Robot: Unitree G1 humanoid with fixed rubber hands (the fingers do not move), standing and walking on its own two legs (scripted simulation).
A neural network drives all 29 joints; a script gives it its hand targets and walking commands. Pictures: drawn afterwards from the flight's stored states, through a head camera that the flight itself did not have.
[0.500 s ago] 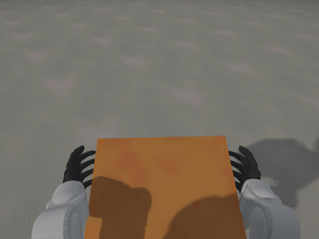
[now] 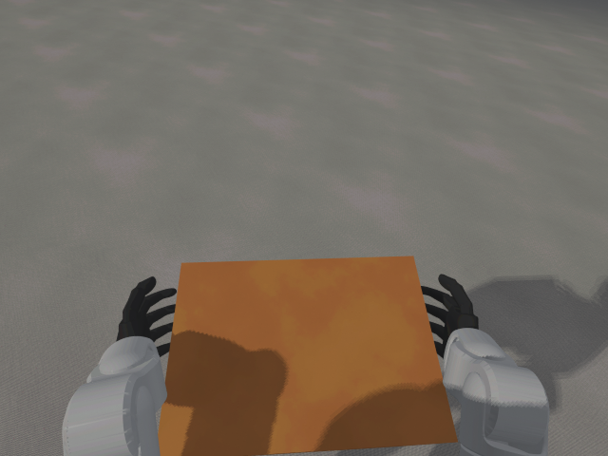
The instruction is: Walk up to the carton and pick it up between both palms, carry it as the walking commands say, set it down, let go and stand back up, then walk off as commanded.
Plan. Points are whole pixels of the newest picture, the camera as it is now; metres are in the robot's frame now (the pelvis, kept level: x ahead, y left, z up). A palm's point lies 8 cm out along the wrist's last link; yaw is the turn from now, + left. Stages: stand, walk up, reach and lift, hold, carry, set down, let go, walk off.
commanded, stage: carry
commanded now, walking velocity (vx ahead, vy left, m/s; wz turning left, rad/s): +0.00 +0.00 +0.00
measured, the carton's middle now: (300, 365) +0.26 +0.01 +0.00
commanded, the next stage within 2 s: none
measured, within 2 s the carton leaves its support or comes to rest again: neither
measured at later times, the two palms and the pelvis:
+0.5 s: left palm (159, 324) +0.25 +0.17 +0.11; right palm (465, 336) +0.25 -0.18 +0.10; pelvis +0.02 +0.00 +0.00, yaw -1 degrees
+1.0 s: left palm (179, 360) +0.24 +0.16 +0.05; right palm (468, 372) +0.23 -0.20 +0.04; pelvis -0.02 -0.02 +0.00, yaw -1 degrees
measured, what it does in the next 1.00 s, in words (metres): stands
